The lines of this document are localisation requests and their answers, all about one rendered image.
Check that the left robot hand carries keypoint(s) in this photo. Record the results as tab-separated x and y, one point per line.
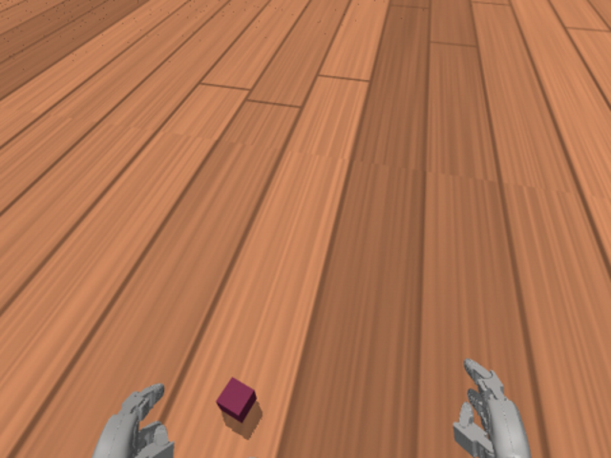
120	437

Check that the cube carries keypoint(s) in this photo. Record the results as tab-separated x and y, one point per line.
236	399

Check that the right robot hand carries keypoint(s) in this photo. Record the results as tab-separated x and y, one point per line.
499	416

